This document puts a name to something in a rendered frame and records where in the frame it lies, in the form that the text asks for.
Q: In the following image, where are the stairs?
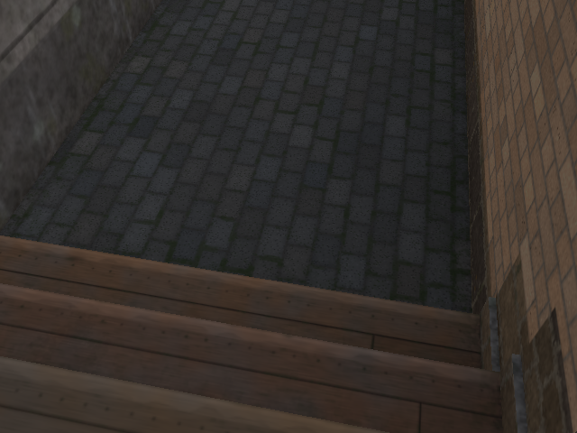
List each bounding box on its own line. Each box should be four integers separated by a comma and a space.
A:
0, 235, 503, 433

